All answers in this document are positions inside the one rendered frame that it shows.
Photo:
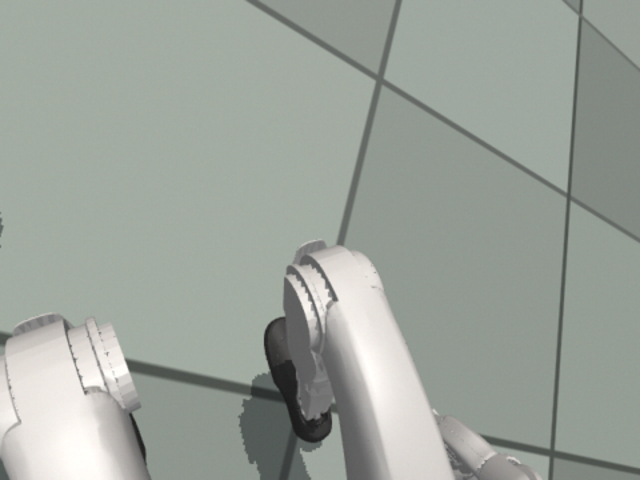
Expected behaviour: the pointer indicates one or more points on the right robot arm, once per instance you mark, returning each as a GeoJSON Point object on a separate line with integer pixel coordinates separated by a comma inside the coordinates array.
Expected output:
{"type": "Point", "coordinates": [503, 466]}

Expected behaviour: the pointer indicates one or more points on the right robot hand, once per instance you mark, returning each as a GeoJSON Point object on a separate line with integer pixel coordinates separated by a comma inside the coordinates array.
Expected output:
{"type": "Point", "coordinates": [463, 445]}

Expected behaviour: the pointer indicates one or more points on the right robot foot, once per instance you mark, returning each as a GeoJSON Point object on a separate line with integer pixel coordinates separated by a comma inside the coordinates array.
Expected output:
{"type": "Point", "coordinates": [284, 376]}

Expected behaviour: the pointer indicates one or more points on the left robot foot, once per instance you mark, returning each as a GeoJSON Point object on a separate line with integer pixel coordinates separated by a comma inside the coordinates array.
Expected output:
{"type": "Point", "coordinates": [138, 436]}

